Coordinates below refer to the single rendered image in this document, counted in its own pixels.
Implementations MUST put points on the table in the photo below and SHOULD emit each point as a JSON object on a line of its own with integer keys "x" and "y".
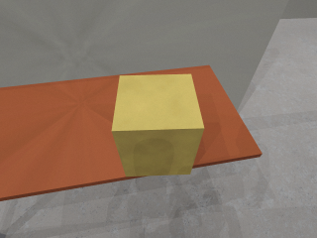
{"x": 57, "y": 136}

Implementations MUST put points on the carton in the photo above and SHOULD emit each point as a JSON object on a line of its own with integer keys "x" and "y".
{"x": 157, "y": 125}

